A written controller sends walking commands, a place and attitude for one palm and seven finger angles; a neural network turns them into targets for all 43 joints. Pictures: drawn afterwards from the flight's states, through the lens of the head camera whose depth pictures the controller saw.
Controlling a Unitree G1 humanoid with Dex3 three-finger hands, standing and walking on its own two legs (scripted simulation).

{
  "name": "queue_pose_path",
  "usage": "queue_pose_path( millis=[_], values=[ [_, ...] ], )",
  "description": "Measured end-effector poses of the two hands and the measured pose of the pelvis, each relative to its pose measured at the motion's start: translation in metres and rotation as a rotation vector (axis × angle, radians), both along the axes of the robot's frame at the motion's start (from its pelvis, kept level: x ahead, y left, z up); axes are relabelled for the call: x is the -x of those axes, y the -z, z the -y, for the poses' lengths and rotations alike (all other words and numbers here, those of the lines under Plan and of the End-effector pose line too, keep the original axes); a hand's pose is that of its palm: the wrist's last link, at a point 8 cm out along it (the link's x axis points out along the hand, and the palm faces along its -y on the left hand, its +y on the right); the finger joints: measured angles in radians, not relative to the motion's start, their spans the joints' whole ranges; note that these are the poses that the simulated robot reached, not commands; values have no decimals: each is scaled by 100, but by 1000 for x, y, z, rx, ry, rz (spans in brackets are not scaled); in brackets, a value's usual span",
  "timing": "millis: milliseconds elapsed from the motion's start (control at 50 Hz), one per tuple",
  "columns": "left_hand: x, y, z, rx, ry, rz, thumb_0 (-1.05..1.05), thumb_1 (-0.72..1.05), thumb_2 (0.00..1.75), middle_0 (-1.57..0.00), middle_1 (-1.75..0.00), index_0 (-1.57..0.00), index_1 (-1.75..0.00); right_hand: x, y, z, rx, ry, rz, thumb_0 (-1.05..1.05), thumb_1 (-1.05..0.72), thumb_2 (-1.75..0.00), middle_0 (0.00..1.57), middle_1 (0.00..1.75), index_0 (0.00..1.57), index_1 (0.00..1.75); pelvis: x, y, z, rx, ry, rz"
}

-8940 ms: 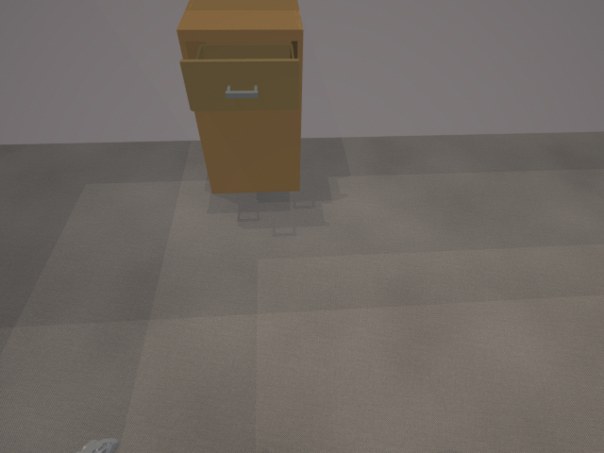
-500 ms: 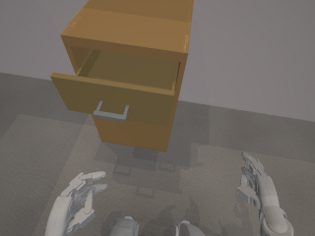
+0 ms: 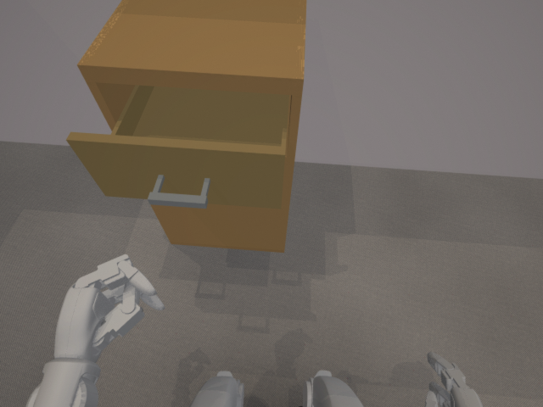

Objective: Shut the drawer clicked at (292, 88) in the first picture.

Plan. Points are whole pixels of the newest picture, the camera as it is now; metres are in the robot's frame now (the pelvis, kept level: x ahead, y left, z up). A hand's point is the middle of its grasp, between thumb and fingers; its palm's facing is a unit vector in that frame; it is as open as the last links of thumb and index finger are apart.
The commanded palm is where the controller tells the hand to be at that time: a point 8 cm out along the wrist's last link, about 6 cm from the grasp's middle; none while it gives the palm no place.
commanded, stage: raise the hand and make a fist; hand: left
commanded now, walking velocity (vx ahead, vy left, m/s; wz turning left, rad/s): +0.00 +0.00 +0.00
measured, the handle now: (180, 191) +0.49 +0.19 -0.05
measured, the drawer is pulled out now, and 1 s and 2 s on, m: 0.16 0.16 0.16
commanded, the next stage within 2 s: bring the fist close to the handle in 0.90 s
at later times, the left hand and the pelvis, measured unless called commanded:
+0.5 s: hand (167, 287) +0.27 +0.15 +0.04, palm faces -0.12 -0.99 +0.00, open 3.2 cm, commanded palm +0.26 +0.21 +0.05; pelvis +0.01 +0.03 +0.01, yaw +0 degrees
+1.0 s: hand (170, 279) +0.28 +0.15 +0.05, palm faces -0.06 -1.00 -0.06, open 3.2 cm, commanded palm +0.26 +0.21 +0.05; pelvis +0.01 +0.01 +0.01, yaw +0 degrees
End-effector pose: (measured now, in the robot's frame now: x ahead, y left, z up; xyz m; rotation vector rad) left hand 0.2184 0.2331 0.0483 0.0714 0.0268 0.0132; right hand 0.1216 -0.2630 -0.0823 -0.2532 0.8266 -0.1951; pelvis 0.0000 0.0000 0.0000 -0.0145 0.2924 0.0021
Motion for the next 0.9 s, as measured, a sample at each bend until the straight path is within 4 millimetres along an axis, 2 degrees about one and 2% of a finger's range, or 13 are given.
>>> queue_pose_path(
  millis=[120,160,300,420,480,620,780,900],
  values=[
    [-7,26,18,55,165,-71,1,90,90,-114,-133,-114,-133,-24,-10,-9,35,-28,86,1,-91,-90,20,30,20,30,4,4,-12,15,-1,-3],
    [-14,24,18,62,160,-59,2,90,90,-118,-137,-118,-138,-33,-15,-19,29,-39,117,1,-91,-90,20,30,20,30,3,4,-15,17,0,-1],
    [-37,-9,4,52,63,66,2,90,90,-131,-151,-131,-152,-56,-21,-59,-50,-118,159,1,-91,-90,20,30,20,30,-2,-2,-25,24,-5,8],
    [-39,5,20,58,143,-54,1,90,90,-137,-157,-137,-158,-61,-19,-79,-98,-142,131,1,-91,-90,20,30,20,30,-8,-5,-32,24,-3,10],
    [-37,6,26,67,141,-72,2,90,90,-138,-159,-138,-159,-60,-18,-80,-96,-133,116,1,-91,-90,20,30,20,30,-10,-6,-34,23,-1,13],
    [-48,-9,24,49,69,45,2,90,90,-139,-160,-139,-160,-53,-10,-71,-79,-124,57,1,-91,-90,20,30,20,30,-11,-4,-31,20,-1,5],
    [-44,4,32,27,115,-65,2,90,90,-139,-160,-139,-160,-46,-9,-52,-73,-80,29,1,-91,-90,20,30,20,30,-13,-6,-23,13,5,8],
    [-42,-7,29,27,53,5,2,90,90,-140,-160,-139,-160,-46,-11,-40,-58,-77,37,1,-91,-90,20,30,20,30,-14,-7,-14,7,3,9]
  ],
)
